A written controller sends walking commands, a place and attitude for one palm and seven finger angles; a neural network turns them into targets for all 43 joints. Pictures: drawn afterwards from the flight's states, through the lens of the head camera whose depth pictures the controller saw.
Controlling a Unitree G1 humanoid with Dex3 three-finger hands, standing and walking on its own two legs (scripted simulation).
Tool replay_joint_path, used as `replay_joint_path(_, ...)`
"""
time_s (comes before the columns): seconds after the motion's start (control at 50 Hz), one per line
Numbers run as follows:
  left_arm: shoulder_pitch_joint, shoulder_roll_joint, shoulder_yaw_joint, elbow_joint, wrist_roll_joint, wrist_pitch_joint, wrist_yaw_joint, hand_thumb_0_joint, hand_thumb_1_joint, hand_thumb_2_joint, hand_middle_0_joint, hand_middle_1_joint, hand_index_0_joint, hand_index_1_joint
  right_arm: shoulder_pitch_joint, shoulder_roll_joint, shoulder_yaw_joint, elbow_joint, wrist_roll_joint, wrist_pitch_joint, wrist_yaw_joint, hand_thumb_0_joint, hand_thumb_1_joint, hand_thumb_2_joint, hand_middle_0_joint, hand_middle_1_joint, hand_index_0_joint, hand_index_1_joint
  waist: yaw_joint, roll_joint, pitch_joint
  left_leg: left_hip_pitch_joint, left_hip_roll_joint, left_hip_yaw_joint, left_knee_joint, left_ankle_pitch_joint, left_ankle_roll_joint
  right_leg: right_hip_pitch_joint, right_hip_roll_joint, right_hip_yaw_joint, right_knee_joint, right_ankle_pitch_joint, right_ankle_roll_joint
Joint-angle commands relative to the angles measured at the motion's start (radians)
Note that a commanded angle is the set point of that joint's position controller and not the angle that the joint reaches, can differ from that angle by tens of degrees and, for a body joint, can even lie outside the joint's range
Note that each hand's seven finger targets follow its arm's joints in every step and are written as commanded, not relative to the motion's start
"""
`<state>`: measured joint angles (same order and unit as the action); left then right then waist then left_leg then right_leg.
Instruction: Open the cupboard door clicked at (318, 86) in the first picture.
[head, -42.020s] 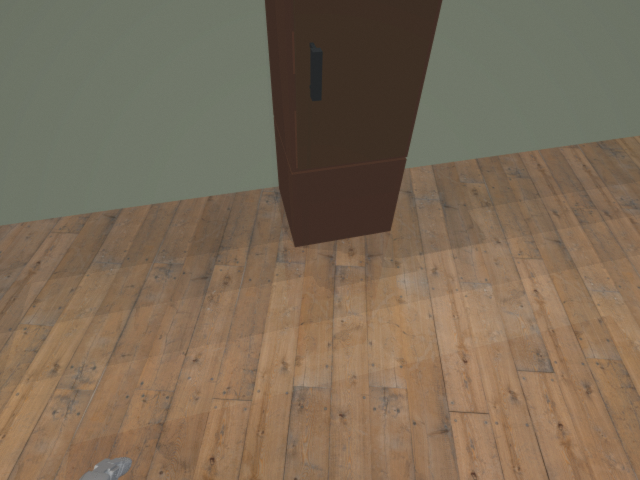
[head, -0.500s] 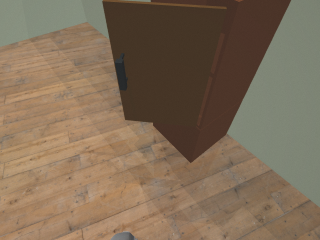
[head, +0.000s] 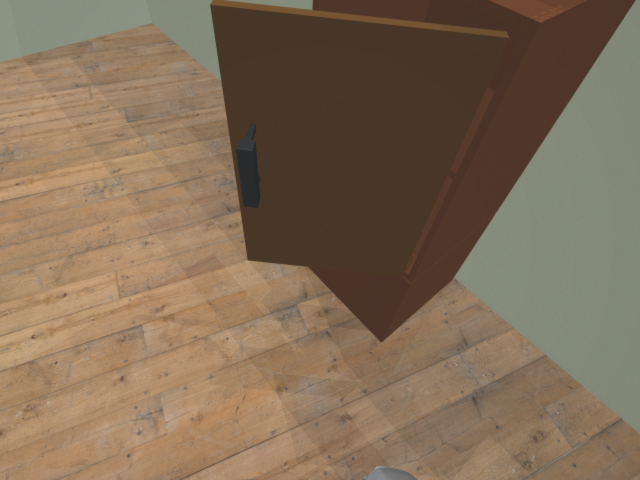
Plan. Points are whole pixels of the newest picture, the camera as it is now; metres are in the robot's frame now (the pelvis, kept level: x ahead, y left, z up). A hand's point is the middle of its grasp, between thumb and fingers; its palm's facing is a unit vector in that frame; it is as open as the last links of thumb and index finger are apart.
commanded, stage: come to a stop and stand still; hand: left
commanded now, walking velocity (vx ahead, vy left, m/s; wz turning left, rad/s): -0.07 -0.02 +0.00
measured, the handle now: (251, 166) +0.59 +0.16 +0.00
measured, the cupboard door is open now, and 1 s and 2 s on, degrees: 44 44 44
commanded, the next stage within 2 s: look again from close up in 0.98 s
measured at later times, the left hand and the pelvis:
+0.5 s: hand out of the picture +0.06 +0.12 -0.18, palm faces +0.03 -0.98 -0.18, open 7.2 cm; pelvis +0.01 -0.06 +0.00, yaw +1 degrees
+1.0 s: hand out of the picture +0.03 +0.10 -0.18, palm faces +0.04 -0.99 -0.16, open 7.4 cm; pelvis +0.04 -0.07 +0.00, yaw +1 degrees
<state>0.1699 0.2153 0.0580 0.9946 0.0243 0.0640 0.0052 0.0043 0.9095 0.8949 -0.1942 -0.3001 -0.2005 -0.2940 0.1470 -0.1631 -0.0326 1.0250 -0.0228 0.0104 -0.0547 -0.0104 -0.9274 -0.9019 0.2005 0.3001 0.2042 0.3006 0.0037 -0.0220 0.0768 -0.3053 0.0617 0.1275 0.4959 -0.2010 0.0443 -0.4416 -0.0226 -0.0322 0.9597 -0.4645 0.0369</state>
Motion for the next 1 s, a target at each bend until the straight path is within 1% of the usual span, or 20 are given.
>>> replay_joint_path(0.0, 0.070, 0.048, 0.013, -0.059, -0.004, 0.000, 0.003, 0.000, 0.900, 0.900, -0.200, -0.300, -0.200, -0.300, 0.071, -0.217, -0.056, -0.035, -0.011, -0.005, -0.004, 0.000, -0.900, -0.900, 0.200, 0.300, 0.200, 0.300, -0.016, 0.224, -0.131, 0.100, 0.283, -0.216, -0.136, 0.455, 0.121, 0.079, -0.017, 0.013, -0.119, 0.015, -0.013)
replay_joint_path(0.04, 0.084, 0.046, 0.010, -0.061, -0.007, -0.009, 0.005, 0.000, 0.900, 0.900, -0.200, -0.300, -0.200, -0.300, 0.077, -0.219, -0.060, -0.037, -0.008, -0.001, 0.004, 0.000, -0.900, -0.900, 0.200, 0.300, 0.200, 0.300, -0.011, 0.214, -0.145, 0.076, 0.259, -0.217, -0.121, 0.384, 0.104, 0.170, -0.006, -0.011, -0.257, 0.070, -0.022)
replay_joint_path(0.08, 0.135, 0.067, 0.012, -0.050, -0.005, -0.024, 0.007, 0.000, 0.900, 0.900, -0.200, -0.300, -0.200, -0.300, 0.083, -0.213, -0.063, -0.040, 0.001, 0.002, 0.014, 0.000, -0.900, -0.900, 0.200, 0.300, 0.200, 0.300, 0.013, 0.130, -0.160, 0.022, 0.194, -0.186, -0.054, 0.254, 0.048, 0.310, -0.002, -0.020, -0.500, 0.258, -0.029)
replay_joint_path(0.1, 0.139, 0.119, 0.018, -0.052, 0.003, -0.035, 0.012, 0.000, 0.900, 0.900, -0.200, -0.300, -0.200, -0.300, 0.094, -0.174, -0.060, -0.044, 0.011, 0.005, 0.021, 0.000, -0.900, -0.900, 0.200, 0.300, 0.200, 0.300, 0.015, -0.004, -0.156, -0.036, 0.116, -0.133, 0.037, 0.071, -0.008, 0.349, -0.097, 0.098, -0.620, 0.340, -0.057)
replay_joint_path(0.12, 0.098, 0.190, 0.024, -0.060, 0.009, -0.045, 0.018, 0.000, 0.900, 0.900, -0.200, -0.300, -0.200, -0.300, 0.102, -0.099, -0.045, -0.061, 0.016, 0.012, 0.030, 0.000, -0.900, -0.900, 0.200, 0.300, 0.200, 0.300, -0.009, -0.241, -0.119, -0.123, -0.011, -0.029, 0.139, -0.233, -0.072, 0.308, -0.282, 0.285, -0.688, 0.395, -0.134)
replay_joint_path(0.14, 0.067, 0.200, 0.017, -0.074, 0.005, -0.051, 0.018, 0.000, 0.900, 0.900, -0.200, -0.300, -0.200, -0.300, 0.065, -0.107, -0.038, -0.076, 0.012, 0.024, 0.034, 0.000, -0.900, -0.900, 0.200, 0.300, 0.200, 0.300, 0.014, -0.230, -0.107, -0.083, -0.024, -0.079, 0.280, -0.355, -0.070, 0.185, -0.341, 0.297, -0.716, 0.386, -0.207)
replay_joint_path(0.16, 0.020, 0.189, 0.009, -0.088, 0.008, -0.049, 0.018, 0.000, 0.900, 0.900, -0.200, -0.300, -0.200, -0.300, 0.080, -0.088, -0.037, -0.079, 0.011, 0.027, 0.043, 0.000, -0.900, -0.900, 0.200, 0.300, 0.200, 0.300, -0.009, -0.144, -0.083, -0.055, -0.025, -0.092, 0.332, -0.324, -0.063, 0.119, -0.317, 0.225, -0.715, 0.318, -0.221)
replay_joint_path(0.18, -0.015, 0.155, 0.008, -0.081, 0.009, -0.053, 0.023, 0.000, 0.900, 0.900, -0.200, -0.300, -0.200, -0.300, 0.073, -0.076, -0.036, -0.071, 0.008, 0.026, 0.041, 0.000, -0.900, -0.900, 0.200, 0.300, 0.200, 0.300, -0.031, -0.138, -0.071, -0.070, -0.029, -0.092, 0.321, -0.276, -0.064, 0.153, -0.249, 0.189, -0.668, 0.465, -0.202)
replay_joint_path(0.2, -0.021, 0.142, 0.002, -0.066, 0.002, -0.061, 0.026, 0.000, 0.900, 0.900, -0.200, -0.300, -0.200, -0.300, 0.100, -0.079, -0.030, -0.045, 0.006, 0.024, 0.036, 0.000, -0.900, -0.900, 0.200, 0.300, 0.200, 0.300, -0.041, -0.202, -0.093, -0.073, -0.025, -0.088, 0.292, -0.243, -0.071, 0.230, -0.217, 0.151, -0.612, 0.622, -0.191)
replay_joint_path(0.24, 0.005, 0.126, -0.007, -0.043, -0.008, -0.071, 0.026, 0.000, 0.900, 0.900, -0.200, -0.300, -0.200, -0.300, 0.133, -0.085, -0.023, -0.030, 0.011, 0.014, 0.034, 0.000, -0.900, -0.900, 0.200, 0.300, 0.200, 0.300, -0.035, -0.209, -0.120, -0.015, -0.028, -0.079, 0.119, -0.167, -0.080, 0.304, -0.192, 0.102, -0.536, 0.772, -0.168)
replay_joint_path(0.26, 0.019, 0.118, -0.010, -0.029, -0.013, -0.071, 0.025, 0.000, 0.900, 0.900, -0.200, -0.300, -0.200, -0.300, 0.143, -0.082, -0.020, -0.009, 0.011, 0.006, 0.034, 0.000, -0.900, -0.900, 0.200, 0.300, 0.200, 0.300, -0.034, -0.152, -0.125, 0.050, -0.028, -0.082, 0.003, -0.037, -0.079, 0.300, -0.172, 0.092, -0.500, 0.747, -0.139)
replay_joint_path(0.3, 0.070, 0.084, -0.022, -0.019, -0.027, -0.070, 0.019, 0.000, 0.900, 0.900, -0.200, -0.300, -0.200, -0.300, 0.150, -0.135, -0.016, 0.006, 0.003, -0.017, 0.025, 0.000, -0.900, -0.900, 0.200, 0.300, 0.200, 0.300, -0.007, 0.075, -0.150, 0.163, 0.091, -0.203, -0.064, 0.350, -0.026, 0.237, -0.097, 0.059, -0.464, 0.539, -0.057)
replay_joint_path(0.32, 0.068, 0.071, -0.025, -0.010, -0.027, -0.066, 0.022, 0.000, 0.900, 0.900, -0.200, -0.300, -0.200, -0.300, 0.139, -0.154, -0.016, 0.009, 0.002, -0.018, 0.020, 0.000, -0.900, -0.900, 0.200, 0.300, 0.200, 0.300, -0.001, 0.109, -0.136, 0.124, 0.125, -0.224, -0.076, 0.354, -0.001, 0.271, -0.073, 0.052, -0.502, 0.408, -0.042)
replay_joint_path(0.34, 0.062, 0.066, -0.027, -0.005, -0.021, -0.060, 0.024, 0.000, 0.900, 0.900, -0.200, -0.300, -0.200, -0.300, 0.121, -0.157, -0.013, 0.014, 0.003, -0.014, 0.021, 0.000, -0.900, -0.900, 0.200, 0.300, 0.200, 0.300, 0.002, 0.078, -0.086, 0.078, 0.120, -0.212, -0.104, 0.223, -0.005, 0.275, -0.061, 0.060, -0.554, 0.302, -0.040)
replay_joint_path(0.38, 0.059, 0.077, -0.025, 0.019, -0.019, -0.055, 0.018, 0.000, 0.900, 0.900, -0.200, -0.300, -0.200, -0.300, 0.111, -0.130, -0.005, 0.031, 0.005, -0.017, 0.021, 0.000, -0.900, -0.900, 0.200, 0.300, 0.200, 0.300, 0.004, 0.130, -0.036, 0.063, 0.083, -0.201, -0.127, 0.193, -0.021, 0.264, -0.070, 0.068, -0.565, 0.316, -0.052)
replay_joint_path(0.42, 0.074, 0.071, -0.025, 0.035, -0.020, -0.060, 0.016, 0.000, 0.900, 0.900, -0.200, -0.300, -0.200, -0.300, 0.121, -0.116, -0.003, 0.043, 0.006, -0.016, 0.021, 0.000, -0.900, -0.900, 0.200, 0.300, 0.200, 0.300, 0.004, 0.113, -0.036, 0.068, 0.070, -0.183, -0.147, 0.097, -0.029, 0.272, -0.071, 0.075, -0.598, 0.292, -0.056)
replay_joint_path(0.54, 0.085, 0.068, -0.031, 0.070, -0.021, -0.080, 0.017, 0.000, 0.900, 0.900, -0.200, -0.300, -0.200, -0.300, 0.154, -0.107, -0.002, 0.072, 0.009, -0.022, 0.020, 0.000, -0.900, -0.900, 0.200, 0.300, 0.200, 0.300, -0.014, -0.029, -0.094, 0.171, 0.054, -0.146, -0.127, 0.151, -0.042, 0.284, -0.092, 0.076, -0.639, 0.397, -0.060)
replay_joint_path(0.58, 0.091, 0.065, -0.035, 0.080, -0.019, -0.081, 0.018, 0.000, 0.900, 0.900, -0.200, -0.300, -0.200, -0.300, 0.150, -0.101, 0.002, 0.079, 0.009, -0.022, 0.020, 0.000, -0.900, -0.900, 0.200, 0.300, 0.200, 0.300, -0.015, -0.011, -0.060, 0.167, 0.051, -0.144, -0.138, 0.150, -0.043, 0.272, -0.093, 0.080, -0.650, 0.400, -0.061)
replay_joint_path(0.68, 0.128, 0.063, -0.038, 0.104, -0.019, -0.086, 0.022, 0.000, 0.900, 0.900, -0.200, -0.300, -0.200, -0.300, 0.151, -0.096, 0.009, 0.092, 0.009, -0.025, 0.017, 0.000, -0.900, -0.900, 0.200, 0.300, 0.200, 0.300, -0.013, 0.007, -0.056, 0.186, 0.050, -0.132, -0.134, 0.193, -0.044, 0.289, -0.098, 0.077, -0.648, 0.488, -0.064)
replay_joint_path(0.98, 0.166, 0.046, -0.040, 0.125, -0.019, -0.087, 0.029, 0.000, 0.900, 0.900, -0.200, -0.300, -0.200, -0.300, 0.179, -0.085, 0.016, 0.112, 0.009, -0.028, 0.009, 0.000, -0.900, -0.900, 0.200, 0.300, 0.200, 0.300, -0.009, 0.002, -0.031, 0.186, 0.047, -0.125, -0.135, 0.230, -0.045, 0.321, -0.097, 0.059, -0.646, 0.561, -0.062)
